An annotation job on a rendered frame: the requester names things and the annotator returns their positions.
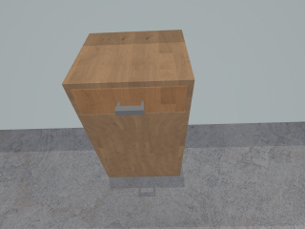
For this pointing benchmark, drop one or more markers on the handle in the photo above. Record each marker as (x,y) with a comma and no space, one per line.
(129,110)

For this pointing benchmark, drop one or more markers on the drawer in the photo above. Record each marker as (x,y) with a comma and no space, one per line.
(157,99)

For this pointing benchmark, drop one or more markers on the cabinet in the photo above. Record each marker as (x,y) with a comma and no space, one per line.
(141,145)

